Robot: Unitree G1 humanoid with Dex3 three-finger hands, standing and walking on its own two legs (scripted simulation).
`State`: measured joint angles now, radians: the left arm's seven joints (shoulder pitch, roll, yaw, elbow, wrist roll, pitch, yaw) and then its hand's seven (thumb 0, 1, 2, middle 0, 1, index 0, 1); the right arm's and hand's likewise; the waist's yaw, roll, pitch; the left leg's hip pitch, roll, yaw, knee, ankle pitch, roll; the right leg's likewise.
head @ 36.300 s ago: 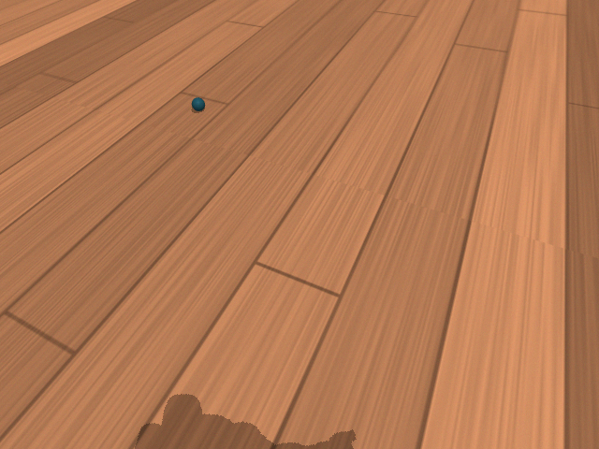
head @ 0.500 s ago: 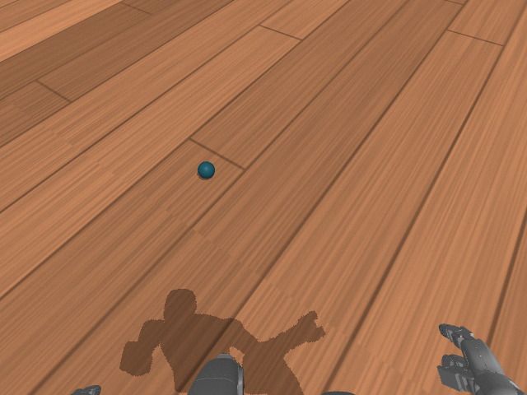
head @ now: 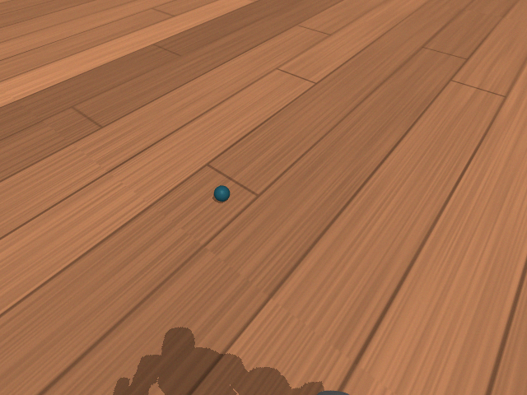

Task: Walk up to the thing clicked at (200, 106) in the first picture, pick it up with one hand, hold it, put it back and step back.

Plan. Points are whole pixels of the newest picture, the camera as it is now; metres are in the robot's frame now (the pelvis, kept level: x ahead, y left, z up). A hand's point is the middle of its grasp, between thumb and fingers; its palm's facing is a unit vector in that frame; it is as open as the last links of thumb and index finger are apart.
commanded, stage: step back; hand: left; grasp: from above
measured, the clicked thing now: (221, 193) +1.13 +0.22 -0.73
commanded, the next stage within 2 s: stand in 0.64 s
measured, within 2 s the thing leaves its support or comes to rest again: neither
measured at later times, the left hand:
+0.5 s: hand out of the picture +0.13 +0.27 -0.15, palm faces +0.06 -0.91 -0.40, open 7.4 cm
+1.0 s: hand out of the picture +0.14 +0.24 -0.14, palm faces +0.00 -0.95 -0.33, open 7.4 cm
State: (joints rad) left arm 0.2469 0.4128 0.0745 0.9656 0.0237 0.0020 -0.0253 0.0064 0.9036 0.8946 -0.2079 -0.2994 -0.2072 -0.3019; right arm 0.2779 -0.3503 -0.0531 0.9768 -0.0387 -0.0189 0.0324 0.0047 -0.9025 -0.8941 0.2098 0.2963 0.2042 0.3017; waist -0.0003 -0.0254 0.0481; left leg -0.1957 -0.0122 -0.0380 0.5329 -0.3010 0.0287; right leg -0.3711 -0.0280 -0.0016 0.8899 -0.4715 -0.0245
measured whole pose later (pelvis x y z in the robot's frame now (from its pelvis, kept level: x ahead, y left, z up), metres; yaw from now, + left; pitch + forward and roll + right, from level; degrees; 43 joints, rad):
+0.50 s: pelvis +0.06 -0.01 -0.01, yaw +2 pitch -2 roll +1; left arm 0.15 0.37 0.05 0.97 0.01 -0.03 0.01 0.01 0.90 0.89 -0.21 -0.30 -0.21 -0.30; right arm 0.16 -0.36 -0.05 1.01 -0.02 0.00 0.00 0.00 -0.91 -0.89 0.21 0.30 0.20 0.30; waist 0.03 0.00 0.12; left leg -0.29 -0.01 -0.01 0.62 -0.28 -0.01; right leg -0.29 -0.08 -0.04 0.72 -0.37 0.01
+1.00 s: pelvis +0.06 -0.01 +0.01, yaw +1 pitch -3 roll +0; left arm 0.08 0.34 -0.01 1.13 0.01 -0.02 -0.01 0.00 0.90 0.89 -0.21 -0.30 -0.21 -0.30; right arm 0.04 -0.35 0.00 1.11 0.00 -0.02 0.02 0.00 -0.90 -0.89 0.21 0.30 0.20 0.30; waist 0.01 0.01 0.07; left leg -0.16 0.03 -0.01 0.39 -0.18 -0.03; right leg -0.11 -0.03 -0.03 0.39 -0.22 0.02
